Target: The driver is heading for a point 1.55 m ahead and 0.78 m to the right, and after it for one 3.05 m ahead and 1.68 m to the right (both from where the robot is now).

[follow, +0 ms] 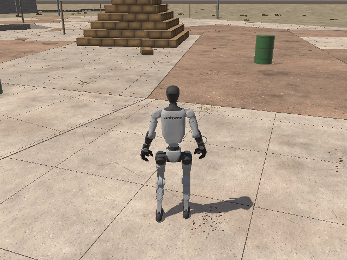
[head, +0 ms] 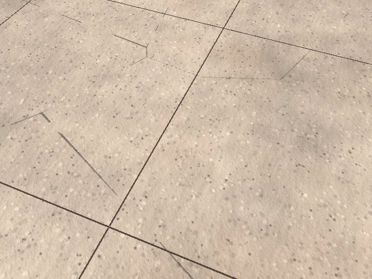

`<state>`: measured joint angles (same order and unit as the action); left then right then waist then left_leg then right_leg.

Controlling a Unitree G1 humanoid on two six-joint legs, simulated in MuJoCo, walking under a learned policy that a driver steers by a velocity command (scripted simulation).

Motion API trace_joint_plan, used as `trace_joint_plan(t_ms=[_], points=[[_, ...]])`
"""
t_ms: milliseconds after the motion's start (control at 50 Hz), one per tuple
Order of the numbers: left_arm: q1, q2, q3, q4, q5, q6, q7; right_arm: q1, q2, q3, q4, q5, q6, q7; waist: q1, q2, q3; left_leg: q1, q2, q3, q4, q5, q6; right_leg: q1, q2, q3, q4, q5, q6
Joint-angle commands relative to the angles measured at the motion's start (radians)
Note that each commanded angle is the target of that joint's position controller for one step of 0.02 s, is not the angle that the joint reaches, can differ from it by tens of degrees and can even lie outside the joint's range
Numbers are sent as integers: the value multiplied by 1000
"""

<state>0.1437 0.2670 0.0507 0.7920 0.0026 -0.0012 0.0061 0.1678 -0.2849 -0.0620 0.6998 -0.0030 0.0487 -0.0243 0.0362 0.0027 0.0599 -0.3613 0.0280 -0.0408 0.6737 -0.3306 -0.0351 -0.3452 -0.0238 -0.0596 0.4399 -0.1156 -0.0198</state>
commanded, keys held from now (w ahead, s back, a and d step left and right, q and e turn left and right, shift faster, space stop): e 0.88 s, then no key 0.12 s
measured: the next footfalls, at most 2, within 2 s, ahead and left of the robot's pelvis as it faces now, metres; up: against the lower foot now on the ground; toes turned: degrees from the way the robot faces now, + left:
left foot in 0.04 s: +0.05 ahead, +0.14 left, +0.00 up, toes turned -2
right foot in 0.38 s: +0.03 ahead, -0.12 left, +0.00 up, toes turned -14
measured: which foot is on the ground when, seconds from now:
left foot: up 0.00-0.02, down 0.04-0.38, up 0.40-0.84, down 0.86-1.00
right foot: down 0.00-0.04, up 0.06-0.36, down 0.38-0.86, up 0.88-1.00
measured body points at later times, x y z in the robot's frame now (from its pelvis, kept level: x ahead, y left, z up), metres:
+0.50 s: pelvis +0.01 -0.02 +0.00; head +0.04 -0.06 +0.45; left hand +0.21 +0.23 -0.09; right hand +0.09 -0.34 -0.12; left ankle +0.00 +0.13 -0.66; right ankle -0.01 -0.11 -0.74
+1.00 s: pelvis +0.02 +0.01 +0.00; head +0.06 +0.01 +0.45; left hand +0.32 +0.18 -0.10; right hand +0.00 -0.31 -0.08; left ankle +0.09 +0.11 -0.74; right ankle -0.06 -0.09 -0.66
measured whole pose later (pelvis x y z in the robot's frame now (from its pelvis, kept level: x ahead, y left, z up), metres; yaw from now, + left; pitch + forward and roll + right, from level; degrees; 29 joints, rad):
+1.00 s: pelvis +0.02 +0.01 +0.00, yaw -32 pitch +1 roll +0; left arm 0.16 0.36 0.09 0.65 -0.01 0.05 0.02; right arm 0.17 -0.27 -0.07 0.72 -0.01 -0.02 -0.02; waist 0.00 -0.05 0.04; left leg -0.26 -0.01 -0.03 0.47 -0.23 0.01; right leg -0.49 0.11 0.15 1.07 -0.49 0.05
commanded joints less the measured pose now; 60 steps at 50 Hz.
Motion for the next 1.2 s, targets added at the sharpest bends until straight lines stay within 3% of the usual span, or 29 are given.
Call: trace_joint_plan(t_ms=[20,40,60,80,140,180,240,300,360,380,400,420,440,480,540,640,780,840,860,880,900,920,940,960,980,1040,1100,1160,1200], points=[[-13,94,6,-34,-17,-18,-23,131,-88,-21,-8,-17,-9,7,-71,-119,-158,343,1,2,-282,188,61,-63,-140,178,-98,-134,-90],[6,56,-7,-41,7,-25,-35,144,-174,-36,-23,-31,-7,-3,-46,45,-171,395,189,-190,-315,282,119,-132,-61,110,53,-266,-9],[11,48,-5,-63,-1,-29,-29,66,-203,-41,-25,-40,-4,-5,-4,245,-134,155,301,-253,-367,147,231,-87,3,34,111,-355,33],[-24,129,14,-57,-4,-23,-21,-14,-165,-37,-53,-41,-16,-4,-28,208,-78,57,261,-218,-397,37,244,-21,0,48,219,-314,51],[4,160,46,-44,-11,5,2,-14,-161,-44,-42,-22,-48,-17,-50,224,-39,138,272,-177,-359,316,240,-181,8,64,499,-393,61],[41,124,47,-45,-23,19,5,-2,-133,-38,-31,-9,-54,-25,-39,160,-66,215,291,-139,-313,552,260,-238,-1,87,603,-423,74],[10,77,31,-71,-25,27,-4,-33,-130,-44,-29,0,-42,-31,-50,145,-101,263,271,-62,-279,586,242,-200,-21,42,472,-358,86],[1,93,32,-102,-29,32,-27,-23,-161,-59,-18,4,-26,-32,-65,167,-137,281,287,-39,-245,612,239,-104,-2,-7,327,-303,72],[89,113,47,-87,-20,36,-37,-32,-159,-60,-1,31,-26,-30,-12,133,-146,205,257,29,-128,480,157,86,46,-43,51,-70,8],[106,175,67,-93,-14,35,-25,25,-125,-55,17,18,-32,-24,-25,-15,-155,88,188,116,36,273,72,217,-18,96,-28,196,-39],[125,320,98,-118,-5,32,-8,-5,-51,-28,-35,-43,-38,-18,-41,-338,-150,-237,26,176,346,-301,-49,374,-307,504,-33,663,-212],[182,289,83,-125,31,10,-22,-114,-86,-35,-62,-24,-47,-22,50,-242,-234,-294,-34,-1,518,-415,-46,352,-386,610,-69,643,-367],[142,267,75,-129,31,-10,-26,-128,-116,-45,-60,4,-45,-24,31,-152,-189,-328,-14,-35,582,-349,-33,337,-341,526,-73,560,-345],[46,215,64,-141,-9,-16,-8,-106,-130,-54,-30,0,-39,-37,-12,-80,-138,-349,15,-50,532,-184,-23,298,-245,418,-67,398,-240],[21,197,54,-159,-12,1,13,-58,-114,-56,-18,0,-41,-36,-43,-104,-157,-253,-13,-41,474,-60,-39,238,-183,365,-88,357,-215],[33,216,64,-177,-16,16,29,-86,-86,-44,-28,2,-51,-29,-22,-125,-145,-208,-36,-52,218,-1,-62,229,-154,404,-98,154,-209],[-1,226,72,-208,-16,35,15,-74,-109,-49,-38,13,-81,-1,-12,-167,-132,-53,-71,-58,-9,-30,-41,160,-134,543,-68,98,-204],[-40,214,68,-225,-32,45,19,-1,-112,-56,-22,15,-97,13,-62,-161,-148,96,-73,-38,-271,124,-8,148,-88,565,1,136,-154],[-24,189,62,-229,-32,46,23,25,-145,-66,-16,7,-98,12,-61,-123,-163,203,4,-83,-329,219,22,83,-46,535,54,25,-107],[35,130,47,-227,-17,45,19,26,-210,-77,-31,-9,-91,4,-19,89,-190,307,215,-272,-354,357,105,-35,63,391,262,-289,-46],[24,168,59,-256,-23,35,20,14,-241,-79,-28,-45,-86,9,-4,296,-132,255,354,-490,-380,497,278,-212,172,238,455,-553,7],[58,239,82,-231,-9,29,21,-20,-185,-64,-53,-38,-90,9,-6,199,-129,226,376,-466,-376,476,330,-222,105,249,649,-529,44],[69,253,91,-204,-15,32,19,-59,-139,-50,-61,-25,-88,6,4,143,-114,201,310,-361,-360,439,291,-216,97,242,719,-461,61],[85,222,88,-180,-15,42,23,-82,-124,-44,-67,-12,-85,4,11,114,-102,200,245,-280,-348,388,249,-218,94,233,751,-411,82],[81,197,80,-178,-13,49,24,-85,-115,-38,-65,2,-82,1,-2,119,-87,206,224,-245,-343,401,243,-237,95,231,772,-367,99],[33,132,54,-199,-21,47,18,-41,-119,-33,-49,-6,-70,-5,-33,149,-100,239,182,-158,-335,466,249,-199,84,173,634,-330,120],[-4,87,29,-214,-11,43,11,-39,-137,-35,-44,-4,-59,-3,-56,187,-132,243,184,-126,-314,484,251,-60,35,113,382,-357,116],[27,106,34,-197,-17,41,5,-18,-159,-36,-30,11,-50,6,-54,194,-133,224,193,-140,-283,483,249,65,44,57,140,-245,96],[73,115,35,-173,-6,39,3,20,-127,-20,-8,23,-56,10,-29,149,-119,148,163,-119,-254,411,177,231,41,72,-122,-9,46]])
